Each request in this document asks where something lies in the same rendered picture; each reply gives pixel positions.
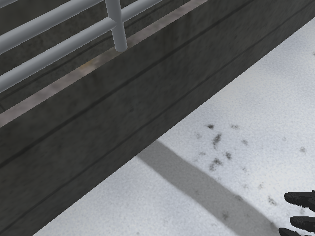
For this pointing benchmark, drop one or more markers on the right robot hand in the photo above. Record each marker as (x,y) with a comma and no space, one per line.
(304,199)

